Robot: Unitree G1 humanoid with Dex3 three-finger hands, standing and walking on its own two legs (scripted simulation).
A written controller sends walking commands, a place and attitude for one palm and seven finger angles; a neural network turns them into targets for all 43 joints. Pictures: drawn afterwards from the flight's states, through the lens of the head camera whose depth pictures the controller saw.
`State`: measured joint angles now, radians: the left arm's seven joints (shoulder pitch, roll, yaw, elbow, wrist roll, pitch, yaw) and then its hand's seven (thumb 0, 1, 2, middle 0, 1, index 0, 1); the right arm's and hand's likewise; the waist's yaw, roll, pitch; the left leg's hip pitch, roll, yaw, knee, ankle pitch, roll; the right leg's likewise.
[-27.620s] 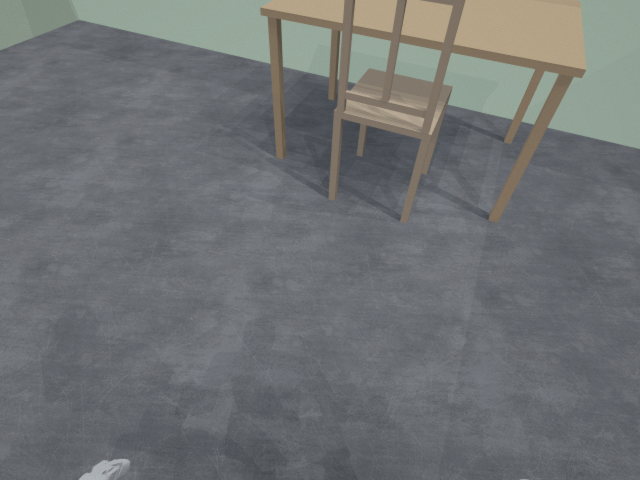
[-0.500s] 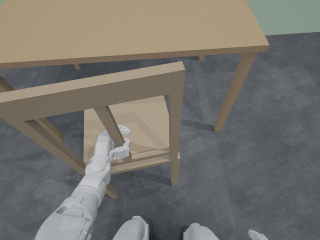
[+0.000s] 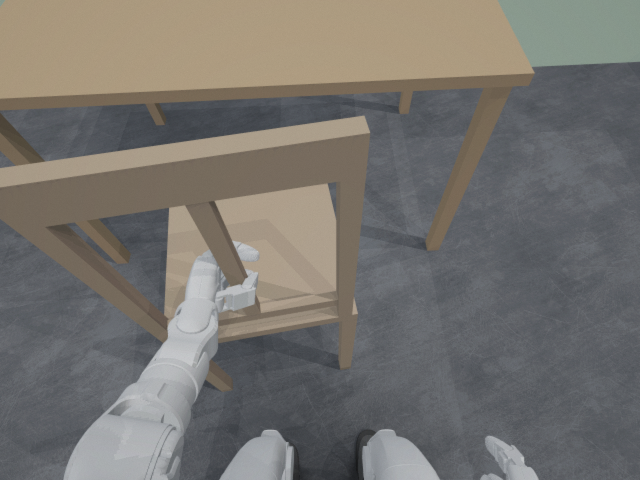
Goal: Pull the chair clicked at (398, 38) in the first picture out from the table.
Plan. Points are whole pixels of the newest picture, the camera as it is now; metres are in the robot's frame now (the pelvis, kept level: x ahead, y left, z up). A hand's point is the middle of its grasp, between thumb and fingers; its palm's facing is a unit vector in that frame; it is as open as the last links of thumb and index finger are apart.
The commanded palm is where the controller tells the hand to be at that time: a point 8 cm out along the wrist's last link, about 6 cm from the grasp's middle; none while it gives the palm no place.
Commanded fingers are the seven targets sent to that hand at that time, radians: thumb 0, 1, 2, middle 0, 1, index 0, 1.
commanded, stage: step backward, pulling the chair out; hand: left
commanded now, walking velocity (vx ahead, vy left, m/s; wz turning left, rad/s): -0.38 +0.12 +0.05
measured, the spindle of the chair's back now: (232, 267) +0.39 +0.13 -0.03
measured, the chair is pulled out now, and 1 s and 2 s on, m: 0.24 0.30 0.30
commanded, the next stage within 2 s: none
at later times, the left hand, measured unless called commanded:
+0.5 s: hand (239, 314) +0.33 +0.12 -0.05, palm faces -0.02 -0.98 -0.18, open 5.7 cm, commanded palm +0.33 +0.17 -0.05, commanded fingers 0.00 0.90 0.90 -0.50 -1.45 -0.50 -1.45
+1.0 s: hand (236, 327) +0.31 +0.12 -0.05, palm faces -0.05 -0.98 -0.19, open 5.7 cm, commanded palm +0.32 +0.18 -0.05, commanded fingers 0.00 0.90 0.90 -0.50 -1.45 -0.50 -1.45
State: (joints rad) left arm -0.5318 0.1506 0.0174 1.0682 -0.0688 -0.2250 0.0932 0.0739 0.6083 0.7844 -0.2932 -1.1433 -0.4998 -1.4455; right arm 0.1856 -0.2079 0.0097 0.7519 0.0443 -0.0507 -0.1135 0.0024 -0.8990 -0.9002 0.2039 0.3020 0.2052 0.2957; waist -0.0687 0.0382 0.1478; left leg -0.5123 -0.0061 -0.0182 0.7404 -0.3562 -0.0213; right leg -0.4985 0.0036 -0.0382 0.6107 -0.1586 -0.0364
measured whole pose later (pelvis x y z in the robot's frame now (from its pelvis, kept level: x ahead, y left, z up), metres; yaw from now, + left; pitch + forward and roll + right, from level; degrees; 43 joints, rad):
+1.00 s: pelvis -0.04 +0.01 +0.00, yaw +0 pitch +4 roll +2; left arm -0.48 0.13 -0.01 1.08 -0.04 -0.25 0.09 0.07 0.60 0.78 -0.29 -1.18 -0.50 -1.45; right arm 0.25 -0.24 0.00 0.77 0.05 -0.04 -0.13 0.00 -0.90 -0.90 0.20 0.30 0.20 0.30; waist -0.06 0.02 0.07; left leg -0.39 0.02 0.02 0.66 -0.36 -0.02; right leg -0.56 -0.05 -0.02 0.54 -0.05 -0.01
